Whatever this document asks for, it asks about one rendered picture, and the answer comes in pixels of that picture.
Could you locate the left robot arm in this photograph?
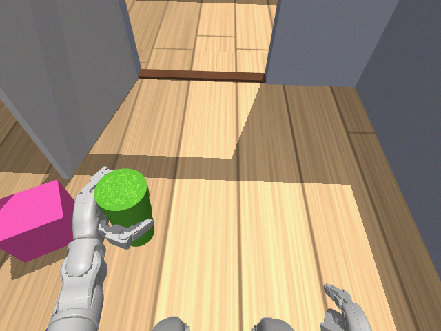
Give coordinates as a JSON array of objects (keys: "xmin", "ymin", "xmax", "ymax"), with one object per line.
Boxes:
[{"xmin": 47, "ymin": 237, "xmax": 107, "ymax": 331}]

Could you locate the left robot hand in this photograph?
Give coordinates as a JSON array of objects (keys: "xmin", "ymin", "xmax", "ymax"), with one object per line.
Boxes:
[{"xmin": 72, "ymin": 166, "xmax": 154, "ymax": 250}]

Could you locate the right robot hand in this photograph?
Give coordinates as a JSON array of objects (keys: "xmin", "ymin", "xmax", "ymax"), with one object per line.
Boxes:
[{"xmin": 320, "ymin": 284, "xmax": 372, "ymax": 331}]

